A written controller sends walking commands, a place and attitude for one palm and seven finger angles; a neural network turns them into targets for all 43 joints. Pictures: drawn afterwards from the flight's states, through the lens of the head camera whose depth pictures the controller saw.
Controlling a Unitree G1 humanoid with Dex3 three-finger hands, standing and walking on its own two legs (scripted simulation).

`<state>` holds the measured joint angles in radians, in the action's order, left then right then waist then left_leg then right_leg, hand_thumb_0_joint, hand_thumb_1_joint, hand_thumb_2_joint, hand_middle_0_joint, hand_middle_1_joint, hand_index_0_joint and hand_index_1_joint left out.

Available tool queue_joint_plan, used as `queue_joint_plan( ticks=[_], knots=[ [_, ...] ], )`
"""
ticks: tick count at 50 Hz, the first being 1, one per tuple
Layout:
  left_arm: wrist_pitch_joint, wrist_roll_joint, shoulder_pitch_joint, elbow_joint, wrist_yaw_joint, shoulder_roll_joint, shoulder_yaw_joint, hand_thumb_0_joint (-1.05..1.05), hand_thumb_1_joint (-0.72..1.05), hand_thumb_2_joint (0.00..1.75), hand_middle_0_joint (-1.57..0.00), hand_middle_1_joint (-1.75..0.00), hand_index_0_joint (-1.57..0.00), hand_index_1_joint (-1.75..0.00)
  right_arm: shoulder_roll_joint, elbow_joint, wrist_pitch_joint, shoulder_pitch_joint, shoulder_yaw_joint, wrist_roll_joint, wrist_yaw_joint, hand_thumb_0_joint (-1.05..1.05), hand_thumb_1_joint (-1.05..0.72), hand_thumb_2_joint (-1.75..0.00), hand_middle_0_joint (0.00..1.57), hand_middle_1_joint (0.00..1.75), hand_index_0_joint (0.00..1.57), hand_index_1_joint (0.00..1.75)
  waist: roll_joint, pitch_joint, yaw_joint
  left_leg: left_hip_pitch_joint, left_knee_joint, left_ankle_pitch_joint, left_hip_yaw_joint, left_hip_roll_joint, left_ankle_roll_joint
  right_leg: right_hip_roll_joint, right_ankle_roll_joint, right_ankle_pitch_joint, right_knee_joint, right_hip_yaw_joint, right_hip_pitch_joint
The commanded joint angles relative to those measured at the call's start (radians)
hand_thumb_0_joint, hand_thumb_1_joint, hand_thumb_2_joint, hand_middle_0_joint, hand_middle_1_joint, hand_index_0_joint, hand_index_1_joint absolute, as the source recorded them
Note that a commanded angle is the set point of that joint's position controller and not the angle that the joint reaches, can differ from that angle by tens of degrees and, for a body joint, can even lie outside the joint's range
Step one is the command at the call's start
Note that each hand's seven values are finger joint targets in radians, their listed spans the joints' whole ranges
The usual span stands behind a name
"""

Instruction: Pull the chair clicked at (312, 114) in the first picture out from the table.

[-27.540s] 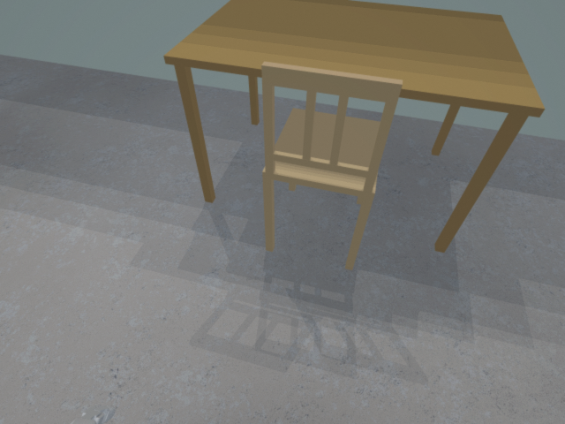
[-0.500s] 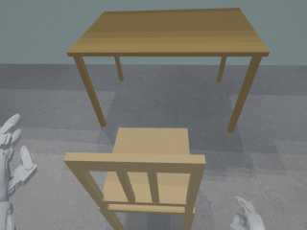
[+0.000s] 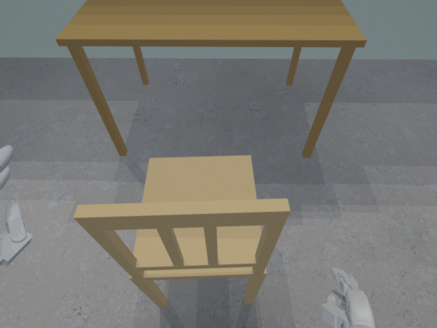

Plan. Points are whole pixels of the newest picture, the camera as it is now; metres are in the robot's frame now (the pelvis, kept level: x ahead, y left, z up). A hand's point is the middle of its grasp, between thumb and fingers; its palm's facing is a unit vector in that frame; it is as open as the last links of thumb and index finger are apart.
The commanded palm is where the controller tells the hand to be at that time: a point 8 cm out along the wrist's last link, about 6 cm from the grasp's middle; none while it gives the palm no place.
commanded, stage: step back with the hand held close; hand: left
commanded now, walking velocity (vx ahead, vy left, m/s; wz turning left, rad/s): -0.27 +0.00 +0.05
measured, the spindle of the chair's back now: (171, 245) +0.29 +0.13 -0.10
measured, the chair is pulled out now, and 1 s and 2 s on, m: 0.61 0.61 0.61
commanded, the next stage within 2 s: stop stepping back and stand still in 1.30 s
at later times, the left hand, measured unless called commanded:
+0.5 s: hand out of the picture +0.13 +0.27 +0.17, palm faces +0.48 -0.72 -0.51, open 7.4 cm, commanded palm +0.07 +0.30 +0.18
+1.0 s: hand out of the picture +0.08 +0.27 +0.18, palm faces +0.48 -0.75 -0.46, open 7.4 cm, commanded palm +0.02 +0.30 +0.18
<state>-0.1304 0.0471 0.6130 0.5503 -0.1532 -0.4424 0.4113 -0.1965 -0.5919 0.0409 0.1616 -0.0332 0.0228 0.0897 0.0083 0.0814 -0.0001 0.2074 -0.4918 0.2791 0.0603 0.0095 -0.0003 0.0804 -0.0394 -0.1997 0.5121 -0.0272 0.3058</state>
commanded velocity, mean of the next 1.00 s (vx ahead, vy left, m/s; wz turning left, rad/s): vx -0.35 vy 0.00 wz -0.01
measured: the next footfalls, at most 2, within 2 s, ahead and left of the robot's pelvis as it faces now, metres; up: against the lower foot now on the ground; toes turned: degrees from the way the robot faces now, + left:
right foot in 1.10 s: -0.15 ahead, -0.19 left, +0.00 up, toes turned -2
left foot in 1.34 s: -0.13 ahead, +0.07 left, +0.00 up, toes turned +1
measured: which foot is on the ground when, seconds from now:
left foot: down 0.00-1.00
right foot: down 0.00-0.82, up 0.84-1.00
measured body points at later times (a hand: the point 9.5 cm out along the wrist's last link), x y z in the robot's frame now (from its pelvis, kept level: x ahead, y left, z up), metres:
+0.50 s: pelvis -0.06 +0.00 -0.01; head -0.05 +0.01 +0.44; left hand +0.10 +0.31 +0.20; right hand +0.11 -0.24 -0.09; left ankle -0.01 +0.12 -0.74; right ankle +0.04 -0.14 -0.74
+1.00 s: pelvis -0.11 -0.01 +0.00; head -0.07 +0.02 +0.45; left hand +0.05 +0.30 +0.21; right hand +0.07 -0.22 -0.08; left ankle -0.06 +0.11 -0.74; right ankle -0.14 -0.16 -0.69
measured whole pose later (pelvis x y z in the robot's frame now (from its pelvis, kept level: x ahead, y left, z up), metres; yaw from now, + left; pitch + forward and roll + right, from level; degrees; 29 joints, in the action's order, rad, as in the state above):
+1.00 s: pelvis -0.11 -0.01 +0.00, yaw +2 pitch +2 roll -3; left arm -0.24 0.05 0.56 0.60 -0.17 -0.43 0.48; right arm -0.15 -0.65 0.17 0.18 -0.03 -0.01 0.05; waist 0.01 0.04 0.02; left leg 0.40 -0.57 0.21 0.01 0.09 0.00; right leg 0.00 -0.01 -0.44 0.87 -0.02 0.40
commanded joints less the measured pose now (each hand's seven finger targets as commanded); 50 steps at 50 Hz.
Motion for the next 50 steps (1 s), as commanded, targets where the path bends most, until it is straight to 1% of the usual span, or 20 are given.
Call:
queue_joint_plan(
  ticks=[1,4,6,8,11,14,18,22,25,27,30,33,36,39,40,41,42,43,46,50],
  knots=[
    [-0.055,0.015,0.004,0.152,-0.035,-0.12,0.152,0.0,0.9,0.9,-0.2,-0.3,-0.2,-0.3,-0.118,0.142,0.062,-0.084,-0.039,-0.002,0.007,0.0,-0.9,-0.9,0.2,0.3,0.2,0.3,0.15,-0.209,0.014,0.032,0.082,-0.481,-0.113,0.184,0.04,0.022,0.039,0.127,0.069,0.009,-0.13],
    [-0.041,0.013,-0.039,0.1,-0.035,-0.097,0.118,0.0,0.9,0.9,-0.2,-0.3,-0.2,-0.3,-0.118,0.132,0.065,-0.074,-0.036,0.001,0.012,0.0,-0.9,-0.9,0.2,0.3,0.2,0.3,0.094,-0.152,0.01,0.124,0.055,-0.26,-0.099,0.161,0.036,0.032,0.044,0.182,0.016,0.044,-0.138],
    [-0.031,0.007,-0.081,0.093,-0.034,-0.098,0.099,0.0,0.9,0.9,-0.2,-0.3,-0.2,-0.3,-0.119,0.137,0.061,-0.058,-0.037,0.0,0.012,0.0,-0.9,-0.9,0.2,0.3,0.2,0.3,-0.03,-0.138,0.001,0.128,-0.024,-0.058,-0.078,0.088,0.013,0.075,0.066,0.224,-0.08,0.127,-0.079],
    [-0.025,0.001,-0.117,0.098,-0.042,-0.15,0.116,0.0,0.9,0.9,-0.2,-0.3,-0.2,-0.3,-0.119,0.123,0.055,-0.041,-0.039,-0.002,0.013,0.0,-0.9,-0.9,0.2,0.3,0.2,0.3,-0.142,-0.131,-0.005,0.079,-0.13,0.097,-0.054,0.027,0.005,0.152,0.109,0.084,-0.204,0.216,0.024],
    [-0.023,-0.004,-0.121,0.12,-0.047,-0.155,0.117,0.0,0.9,0.9,-0.2,-0.3,-0.2,-0.3,-0.108,0.137,0.049,-0.062,-0.017,-0.007,0.008,0.0,-0.9,-0.9,0.2,0.3,0.2,0.3,-0.189,-0.148,0.004,0.035,-0.184,0.117,-0.06,0.013,0.016,0.179,0.118,-0.205,-0.271,0.198,0.117],
    [-0.041,-0.001,-0.109,0.18,-0.055,-0.176,0.145,0.0,0.9,0.9,-0.2,-0.3,-0.2,-0.3,-0.12,0.155,0.05,-0.083,-0.006,-0.004,0.019,0.0,-0.9,-0.9,0.2,0.3,0.2,0.3,-0.05,-0.156,0.009,0.082,0.02,0.131,-0.135,0.066,0.041,0.094,0.072,-0.268,-0.178,0.123,0.067],
    [-0.075,-0.02,-0.102,0.222,-0.065,-0.188,0.19,0.0,0.9,0.9,-0.2,-0.3,-0.2,-0.3,-0.143,0.181,0.078,-0.089,-0.018,0.009,0.024,0.0,-0.9,-0.9,0.2,0.3,0.2,0.3,0.257,-0.14,0.011,0.477,0.251,0.409,-0.254,0.194,0.096,-0.032,0.017,-0.176,0.109,0.027,-0.25],
    [-0.084,-0.007,-0.057,0.225,-0.05,-0.162,0.159,0.0,0.9,0.9,-0.2,-0.3,-0.2,-0.3,-0.14,0.172,0.098,-0.052,-0.023,0.001,0.012,0.0,-0.9,-0.9,0.2,0.3,0.2,0.3,0.112,-0.166,0.013,0.347,0.08,0.105,-0.181,0.13,0.059,-0.002,0.034,0.089,0.052,0.057,-0.173],
    [-0.098,-0.02,-0.073,0.181,-0.047,-0.137,0.172,0.0,0.9,0.9,-0.2,-0.3,-0.2,-0.3,-0.151,0.16,0.117,-0.053,-0.027,-0.006,0.009,0.0,-0.9,-0.9,0.2,0.3,0.2,0.3,0.222,-0.112,0.008,0.557,0.171,0.392,-0.206,0.182,0.087,-0.027,0.024,-0.062,0.142,0.05,-0.25],
    [-0.107,-0.035,-0.106,0.14,-0.042,-0.11,0.158,0.0,0.9,0.9,-0.2,-0.3,-0.2,-0.3,-0.153,0.157,0.127,-0.035,-0.034,0.003,0.004,0.0,-0.9,-0.9,0.2,0.3,0.2,0.3,0.2,-0.056,0.007,0.695,0.186,0.487,-0.238,0.216,0.104,-0.056,0.019,-0.081,0.225,0.038,-0.296],
    [-0.12,-0.022,-0.132,0.166,-0.036,-0.139,0.154,0.0,0.9,0.9,-0.2,-0.3,-0.2,-0.3,-0.137,0.144,0.133,-0.016,-0.041,0.002,-0.001,0.0,-0.9,-0.9,0.2,0.3,0.2,0.3,-0.036,-0.103,0.001,0.437,-0.04,0.326,-0.149,0.093,0.052,0.03,0.071,-0.063,0.015,0.182,-0.064],
    [-0.114,-0.01,-0.133,0.159,-0.048,-0.181,0.169,0.0,0.9,0.9,-0.2,-0.3,-0.2,-0.3,-0.128,0.103,0.125,-0.015,-0.042,-0.02,-0.008,0.0,-0.9,-0.9,0.2,0.3,0.2,0.3,-0.142,-0.121,0.001,0.16,-0.361,0.281,-0.062,0.002,0.003,0.205,0.172,-0.41,-0.298,0.368,0.24],
    [-0.115,-0.014,-0.16,0.225,-0.05,-0.188,0.161,0.0,0.9,0.9,-0.2,-0.3,-0.2,-0.3,-0.109,0.102,0.111,-0.047,-0.015,-0.027,-0.021,0.0,-0.9,-0.9,0.2,0.3,0.2,0.3,-0.228,-0.189,-0.001,0.099,-0.324,0.178,-0.077,0.0,0.008,0.218,0.164,-0.247,-0.269,0.255,0.163],
    [-0.142,-0.009,-0.101,0.216,-0.051,-0.189,0.193,0.0,0.9,0.9,-0.2,-0.3,-0.2,-0.3,-0.115,0.106,0.105,-0.061,-0.013,-0.022,-0.003,0.0,-0.9,-0.9,0.2,0.3,0.2,0.3,-0.039,-0.16,-0.002,0.131,0.065,0.185,-0.166,0.082,0.049,0.074,0.072,-0.211,-0.069,0.137,0.102],
    [-0.156,-0.016,-0.087,0.239,-0.052,-0.169,0.194,0.0,0.9,0.9,-0.2,-0.3,-0.2,-0.3,-0.14,0.115,0.114,-0.061,-0.024,-0.024,0.001,0.0,-0.9,-0.9,0.2,0.3,0.2,0.3,0.152,-0.146,0.0,0.219,0.177,0.178,-0.3,0.212,0.103,-0.014,0.036,-0.192,0.119,0.078,0.065],
    [-0.158,-0.019,-0.083,0.232,-0.055,-0.158,0.204,0.0,0.9,0.9,-0.2,-0.3,-0.2,-0.3,-0.132,0.111,0.126,-0.057,-0.03,-0.024,0.001,0.0,-0.9,-0.9,0.2,0.3,0.2,0.3,0.261,-0.153,-0.011,0.296,0.219,0.064,-0.371,0.326,0.15,-0.071,0.013,-0.189,0.344,0.016,0.017],
    [-0.162,-0.014,-0.105,0.253,-0.05,-0.165,0.207,0.0,0.9,0.9,-0.2,-0.3,-0.2,-0.3,-0.111,0.106,0.141,-0.05,-0.033,-0.03,-0.003,0.0,-0.9,-0.9,0.2,0.3,0.2,0.3,0.32,-0.192,-0.026,0.344,0.263,0.069,-0.386,0.373,0.172,-0.075,0.014,-0.281,0.556,0.053,0.009],
    [-0.163,-0.001,-0.081,0.242,-0.05,-0.159,0.208,0.0,0.9,0.9,-0.2,-0.3,-0.2,-0.3,-0.109,0.097,0.148,-0.052,-0.046,-0.027,-0.006,0.0,-0.9,-0.9,0.2,0.3,0.2,0.3,0.29,-0.196,-0.022,0.316,0.246,0.005,-0.374,0.374,0.182,-0.08,0.016,-0.304,0.642,0.083,0.04],
    [-0.174,0.009,-0.09,0.283,-0.028,-0.125,0.165,0.0,0.9,0.9,-0.2,-0.3,-0.2,-0.3,-0.132,0.055,0.173,-0.017,-0.072,-0.025,-0.028,0.0,-0.9,-0.9,0.2,0.3,0.2,0.3,0.205,-0.193,-0.007,0.017,0.06,-0.585,-0.203,0.305,0.152,-0.063,0.019,-0.287,0.465,0.044,0.178],
    [-0.173,0.02,-0.082,0.25,-0.01,-0.115,0.134,0.0,0.9,0.9,-0.2,-0.3,-0.2,-0.3,-0.13,0.042,0.2,-0.023,-0.051,-0.033,-0.041,0.0,-0.9,-0.9,0.2,0.3,0.2,0.3,0.251,-0.224,-0.007,-0.091,0.043,-0.642,-0.231,0.285,0.111,-0.056,0.039,-0.198,0.146,0.025,0.089]
  ],
)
